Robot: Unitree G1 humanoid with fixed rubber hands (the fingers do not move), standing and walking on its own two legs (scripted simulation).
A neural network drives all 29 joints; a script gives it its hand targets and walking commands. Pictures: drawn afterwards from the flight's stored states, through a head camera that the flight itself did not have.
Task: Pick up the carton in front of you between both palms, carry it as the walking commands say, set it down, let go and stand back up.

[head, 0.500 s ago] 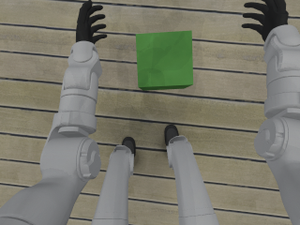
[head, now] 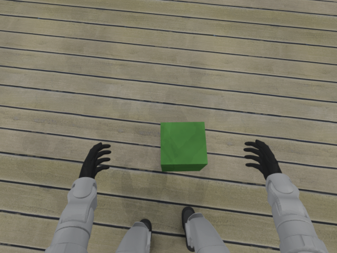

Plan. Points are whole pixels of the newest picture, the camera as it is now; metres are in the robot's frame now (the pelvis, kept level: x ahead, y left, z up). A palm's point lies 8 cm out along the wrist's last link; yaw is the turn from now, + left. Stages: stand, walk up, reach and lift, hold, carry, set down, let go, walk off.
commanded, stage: let go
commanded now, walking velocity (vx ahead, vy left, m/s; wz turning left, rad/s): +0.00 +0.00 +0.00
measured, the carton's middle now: (181, 148) +0.47 -0.08 -0.62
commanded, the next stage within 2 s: stand in 0.72 s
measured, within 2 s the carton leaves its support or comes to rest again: neither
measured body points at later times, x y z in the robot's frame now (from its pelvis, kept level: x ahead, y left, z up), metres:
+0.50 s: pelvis +0.04 +0.03 +0.03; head +0.06 +0.03 +0.48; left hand +0.21 +0.26 -0.04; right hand +0.21 -0.21 -0.04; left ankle -0.01 +0.14 -0.71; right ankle +0.04 -0.11 -0.71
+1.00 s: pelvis +0.07 +0.01 +0.01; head +0.08 +0.02 +0.46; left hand +0.19 +0.26 -0.10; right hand +0.17 -0.27 -0.07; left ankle -0.01 +0.14 -0.71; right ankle +0.04 -0.11 -0.71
